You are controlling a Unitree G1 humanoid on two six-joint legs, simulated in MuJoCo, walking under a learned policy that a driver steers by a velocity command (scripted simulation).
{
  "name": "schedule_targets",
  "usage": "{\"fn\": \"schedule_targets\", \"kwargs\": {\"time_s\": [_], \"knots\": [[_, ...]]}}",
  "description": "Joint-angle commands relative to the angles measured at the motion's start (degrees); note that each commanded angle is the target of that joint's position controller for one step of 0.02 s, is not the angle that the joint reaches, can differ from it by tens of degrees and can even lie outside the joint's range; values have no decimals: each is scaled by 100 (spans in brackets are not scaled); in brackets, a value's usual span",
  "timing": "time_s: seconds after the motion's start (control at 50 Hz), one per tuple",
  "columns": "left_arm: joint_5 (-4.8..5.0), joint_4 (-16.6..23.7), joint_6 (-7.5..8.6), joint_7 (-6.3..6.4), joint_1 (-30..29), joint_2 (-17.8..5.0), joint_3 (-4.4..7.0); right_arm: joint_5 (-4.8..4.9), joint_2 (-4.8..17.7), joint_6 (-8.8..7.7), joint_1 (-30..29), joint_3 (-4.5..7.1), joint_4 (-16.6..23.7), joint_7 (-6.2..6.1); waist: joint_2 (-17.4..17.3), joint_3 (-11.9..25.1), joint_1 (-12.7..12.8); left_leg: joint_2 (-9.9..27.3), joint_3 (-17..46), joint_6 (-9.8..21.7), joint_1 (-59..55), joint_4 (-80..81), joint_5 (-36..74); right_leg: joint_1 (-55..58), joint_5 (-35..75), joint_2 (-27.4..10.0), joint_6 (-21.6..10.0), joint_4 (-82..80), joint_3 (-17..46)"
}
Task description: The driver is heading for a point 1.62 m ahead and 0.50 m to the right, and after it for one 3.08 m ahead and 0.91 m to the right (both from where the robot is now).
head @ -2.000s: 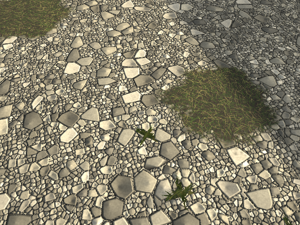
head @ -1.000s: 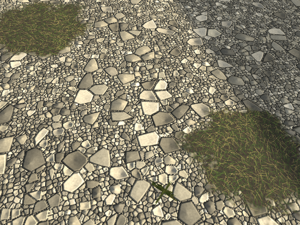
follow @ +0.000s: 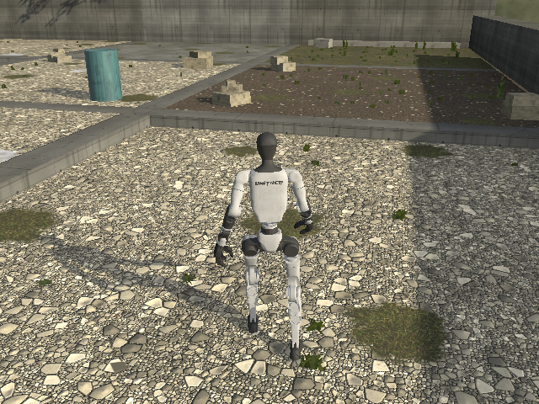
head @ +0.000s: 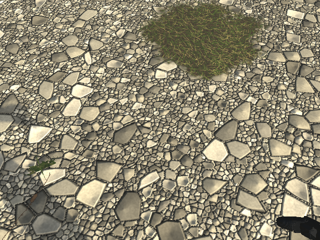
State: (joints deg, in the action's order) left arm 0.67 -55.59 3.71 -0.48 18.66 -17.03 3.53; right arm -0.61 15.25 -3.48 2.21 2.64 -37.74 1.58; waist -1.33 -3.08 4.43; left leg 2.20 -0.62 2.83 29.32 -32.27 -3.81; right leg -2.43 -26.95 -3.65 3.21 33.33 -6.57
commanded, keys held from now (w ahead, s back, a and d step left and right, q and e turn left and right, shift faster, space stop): no key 1.00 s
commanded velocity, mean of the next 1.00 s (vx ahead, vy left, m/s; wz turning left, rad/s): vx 0.07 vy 0.00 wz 0.04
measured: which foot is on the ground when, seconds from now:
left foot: down 0.00-1.00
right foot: up 0.00-0.32, down 0.34-1.00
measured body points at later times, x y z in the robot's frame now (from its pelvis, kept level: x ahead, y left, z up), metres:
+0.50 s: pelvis +0.11 +0.00 +0.02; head +0.12 -0.01 +0.47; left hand +0.21 +0.26 -0.11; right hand +0.22 -0.25 -0.12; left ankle +0.12 +0.11 -0.72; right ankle +0.12 -0.13 -0.72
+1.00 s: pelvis +0.13 -0.01 +0.02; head +0.14 -0.01 +0.47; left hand +0.21 +0.25 -0.12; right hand +0.20 -0.27 -0.13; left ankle +0.12 +0.11 -0.72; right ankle +0.12 -0.13 -0.72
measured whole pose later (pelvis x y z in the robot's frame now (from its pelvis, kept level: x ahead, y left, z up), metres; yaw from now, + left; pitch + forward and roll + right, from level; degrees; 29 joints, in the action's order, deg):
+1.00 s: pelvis +0.13 -0.01 +0.02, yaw +0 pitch -2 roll +0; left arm -0.1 -61.5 -0.4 1.5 7.0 -13.9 1.5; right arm -0.3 13.4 0.4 9.2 2.3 -59.5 -2.0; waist 0.0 -2.5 0.2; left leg 0.7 -2.2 0.0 9.9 -27.5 -15.9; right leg -10.5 -16.1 -0.9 0.2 28.3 -1.0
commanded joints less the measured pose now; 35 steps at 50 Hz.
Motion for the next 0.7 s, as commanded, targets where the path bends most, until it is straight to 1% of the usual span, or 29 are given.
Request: {"fn": "schedule_targets", "kwargs": {"time_s": [0.02, 0.04, 0.06, 0.08, 0.1, 0.12, 0.14, 0.16, 0.2, 0.22, 0.26, 0.28, 0.3, 0.32, 0.34, 0.36, 0.38, 0.4, 0.42, 0.44, 0.46, 0.48, 0.54, 0.62, 0.7], "knots": [[-13, 236, 147, -36, 601, -555, -48, -51, 1351, 80, 2107, 384, -81, -53, -980, 3091, -948, 2267, 3275, 1901, -4924, 457, 4235, -2852, -1303, 379, -19, 4018, 1048], [157, 404, 126, -39, 89, -777, 20, -2, 1142, 68, 1747, 315, -80, -26, -726, 2321, -909, 1961, 2414, 1672, -4426, 505, 4207, -3298, -1102, 111, -83, 4156, 1027], [134, 484, 97, 8, -260, -666, -13, 52, 937, 41, 1333, 258, -71, -30, -432, 1693, -787, 1639, 1888, 1421, -3756, 636, 3899, -3466, -735, -93, -123, 3833, 919], [52, 458, 33, 62, -392, -625, -1, 40, 746, 23, 1006, 198, -58, -32, -243, 1312, -635, 1459, 1587, 1280, -3063, 860, 3578, -3300, -415, -240, -113, 3485, 919], [29, 415, -71, 90, -285, -578, 9, -11, 652, 9, 751, 168, -62, -32, -271, 1174, -393, 1325, 1326, 1193, -2386, 1096, 3372, -2764, -180, -350, -108, 3164, 960], [9, 355, -172, 119, -147, -465, -9, -79, 609, -18, 574, 161, -85, -26, -306, 1153, -230, 1239, 1118, 1173, -1874, 1272, 3289, -2256, 62, -320, -83, 2878, 913], [-10, 317, -241, 150, -43, -336, -37, -109, 600, -48, 433, 165, -112, -28, -352, 1146, -112, 1178, 916, 1196, -1562, 1380, 3263, -1920, 201, -278, -48, 2478, 849], [-36, 305, -285, 179, -43, -278, -56, -118, 601, -62, 312, 166, -149, -40, -408, 1119, -54, 1116, 744, 1201, -1332, 1447, 3191, -1674, 320, -229, -17, 2042, 800], [-99, 338, -339, 213, -264, -251, -82, -98, 636, -47, 267, 175, -266, -87, -500, 1151, -108, 1043, 603, 1159, -1230, 1534, 2648, -1369, 834, -160, -10, 1278, 760], [-106, 343, -371, 214, -353, -298, -71, -82, 655, -22, 307, 175, -339, -108, -546, 1174, -156, 1033, 602, 1129, -1230, 1587, 2149, -1245, 1109, -124, -18, 1034, 741], [-103, 364, -426, 199, -542, -379, -43, -55, 636, 33, 330, 152, -475, -136, -574, 1038, -214, 1000, 662, 1020, -1090, 1673, 825, -1027, 1416, -74, -87, 616, 710], [-118, 362, -435, 186, -598, -372, -37, -33, 590, 60, 293, 126, -528, -142, -529, 915, -185, 926, 664, 914, -953, 1659, 50, -848, 1604, -33, -157, 280, 663], [-162, 348, -430, 171, -623, -348, -38, -3, 511, 83, 277, 90, -583, -144, -464, 789, -136, 774, 636, 742, -812, 1607, -789, -612, 1859, 29, -242, -162, 600], [-228, 362, -424, 163, -702, -388, -37, -7, 367, 94, 441, 37, -694, -141, -331, 612, -153, 584, 609, 489, -715, 1528, -1400, -468, 2150, -34, -328, -588, 695], [-247, 429, -401, 179, -784, -600, -12, -64, 269, 104, 661, -1, -789, -149, -2, 454, -286, 334, 516, 202, -651, 1275, -1926, -424, 2635, -398, -467, -905, 1096], [-182, 485, -390, 216, -965, -960, 43, -114, 309, 108, 1041, 29, -851, -155, 719, 322, -661, -67, 221, -33, -670, 986, -2043, -674, 2629, -709, -709, -932, 1316], [-123, 414, -380, 183, -1191, -715, 9, -110, 196, 163, 1115, -6, -883, -211, 1186, 367, -744, -192, -29, -172, -1407, 924, -1591, -1464, 1104, -654, -828, -1250, 1401], [-133, 445, -351, 148, -1340, -447, -52, -76, 388, 211, 873, 35, -910, -259, 1010, 150, -620, -161, -11, -193, -1700, 835, -1267, -1829, 546, -444, -676, -1396, 1318], [-165, 405, -310, 137, -1366, -364, -84, -40, 467, 247, 764, 67, -916, -297, 868, 164, -576, -108, 19, -149, -1819, 800, -1038, -1868, 644, -334, -519, -1374, 1189], [-160, 364, -266, 124, -1345, -375, -97, -37, 478, 278, 768, 73, -965, -315, 779, 165, -549, -61, 89, -105, -1816, 818, -855, -1735, 1035, -237, -421, -1265, 1082], [-134, 298, -228, 125, -1266, -416, -88, -54, 488, 282, 819, 79, -1010, -315, 657, 250, -523, -29, 119, -87, -1814, 839, -676, -1530, 1380, -203, -389, -1151, 1031], [-110, 231, -207, 138, -1166, -437, -87, -48, 476, 267, 822, 81, -1056, -305, 549, 342, -482, -2, 137, -75, -1813, 846, -488, -1331, 1718, -176, -386, -1036, 981], [-84, 98, -221, 171, -1081, -430, -95, 1, 426, 221, 784, 85, -1189, -284, 345, 525, -407, 21, 115, -91, -1871, 785, 7, -976, 2435, -134, -447, -817, 903], [-73, -17, -268, 182, -1135, -410, -100, 24, 415, 257, 794, 97, -1378, -301, 191, 568, -400, 27, 86, -117, -1991, 731, 307, -854, 2762, -90, -490, -745, 853], [-70, -127, -304, 182, -1178, -391, -101, 31, 435, 302, 815, 104, -1555, -328, 123, 528, -415, 44, 77, -133, -2071, 720, 415, -829, 2839, -42, -494, -747, 810]]}}
Next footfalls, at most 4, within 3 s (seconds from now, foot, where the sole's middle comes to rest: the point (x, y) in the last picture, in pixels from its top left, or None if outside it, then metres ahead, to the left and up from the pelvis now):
0.34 right None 0.16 -0.13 -0.76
1.80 right None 0.43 -0.22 -0.76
2.38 left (185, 157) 0.81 -0.04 -0.76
2.92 right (239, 114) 1.09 -0.31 -0.76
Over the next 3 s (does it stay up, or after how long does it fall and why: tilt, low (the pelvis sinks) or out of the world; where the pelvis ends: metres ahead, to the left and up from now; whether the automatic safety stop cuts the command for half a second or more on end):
stays up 0.97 -0.21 0.00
